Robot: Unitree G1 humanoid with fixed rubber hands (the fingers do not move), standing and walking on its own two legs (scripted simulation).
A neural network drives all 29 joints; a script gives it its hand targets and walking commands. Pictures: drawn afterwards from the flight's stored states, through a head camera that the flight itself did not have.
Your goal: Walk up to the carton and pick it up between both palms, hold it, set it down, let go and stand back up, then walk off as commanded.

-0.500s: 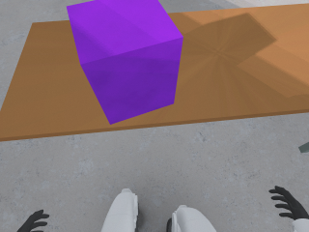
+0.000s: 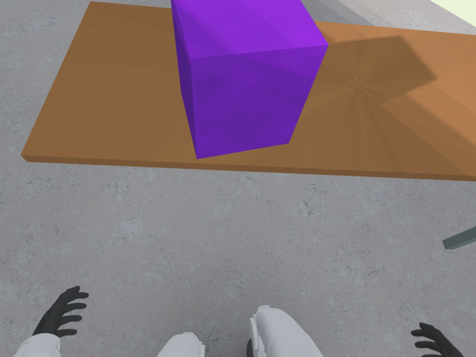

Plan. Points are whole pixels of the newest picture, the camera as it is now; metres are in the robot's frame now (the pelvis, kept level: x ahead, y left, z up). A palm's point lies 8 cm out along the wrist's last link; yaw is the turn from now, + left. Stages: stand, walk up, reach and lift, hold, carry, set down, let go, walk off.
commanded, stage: walk off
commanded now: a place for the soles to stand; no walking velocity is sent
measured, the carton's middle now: (237, 73) +0.60 +0.00 +0.06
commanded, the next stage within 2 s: none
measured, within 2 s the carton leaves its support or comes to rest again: neither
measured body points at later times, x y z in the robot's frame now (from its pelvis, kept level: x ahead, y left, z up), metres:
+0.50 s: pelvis -0.05 -0.03 +0.00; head +0.05 -0.04 +0.44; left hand +0.12 +0.29 -0.08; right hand +0.07 -0.37 -0.11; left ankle -0.08 +0.09 -0.68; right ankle -0.02 -0.16 -0.71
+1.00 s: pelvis -0.16 -0.08 -0.01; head -0.07 -0.08 +0.43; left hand -0.02 +0.25 -0.11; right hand -0.03 -0.42 -0.09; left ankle -0.07 +0.08 -0.71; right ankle -0.14 -0.21 -0.71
